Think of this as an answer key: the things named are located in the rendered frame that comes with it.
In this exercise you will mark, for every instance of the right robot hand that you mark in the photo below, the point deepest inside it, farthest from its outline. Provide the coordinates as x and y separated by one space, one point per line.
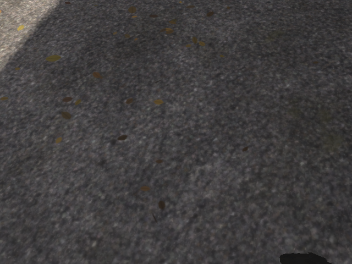
302 259

